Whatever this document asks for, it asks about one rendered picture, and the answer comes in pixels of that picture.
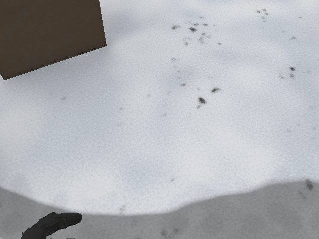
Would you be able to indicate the left robot hand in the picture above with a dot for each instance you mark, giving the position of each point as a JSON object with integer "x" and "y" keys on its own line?
{"x": 51, "y": 223}

